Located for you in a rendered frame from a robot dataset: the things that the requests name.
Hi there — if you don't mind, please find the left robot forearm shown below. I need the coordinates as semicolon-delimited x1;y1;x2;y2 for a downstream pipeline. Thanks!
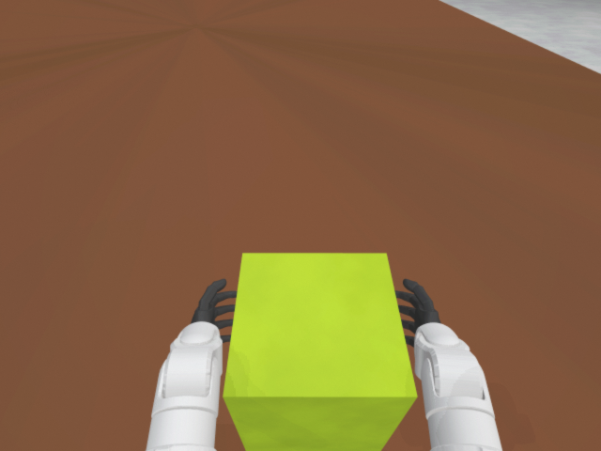
146;321;223;451

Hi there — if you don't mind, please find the left robot hand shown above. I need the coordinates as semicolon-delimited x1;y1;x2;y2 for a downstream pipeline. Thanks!
191;279;237;343

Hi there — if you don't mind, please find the carton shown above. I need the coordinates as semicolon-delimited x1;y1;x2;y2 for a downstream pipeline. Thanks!
223;253;417;451

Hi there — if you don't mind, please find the right robot forearm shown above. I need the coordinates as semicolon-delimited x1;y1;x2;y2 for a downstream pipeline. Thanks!
414;322;502;451

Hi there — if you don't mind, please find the right robot hand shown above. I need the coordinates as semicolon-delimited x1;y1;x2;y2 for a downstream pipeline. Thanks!
395;279;441;348

